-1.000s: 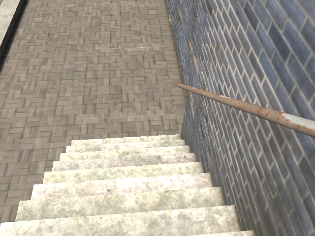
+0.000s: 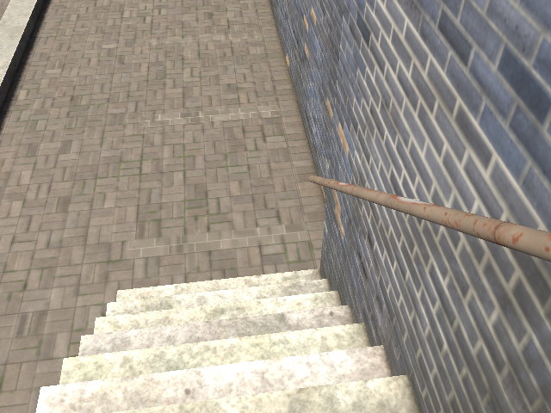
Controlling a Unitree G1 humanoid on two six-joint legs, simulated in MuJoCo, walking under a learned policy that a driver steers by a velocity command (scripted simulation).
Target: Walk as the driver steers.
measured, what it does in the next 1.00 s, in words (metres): goes down: right foot 0.20 m lower, then left foot 0.20 m lower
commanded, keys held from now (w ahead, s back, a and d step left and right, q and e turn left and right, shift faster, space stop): w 1.00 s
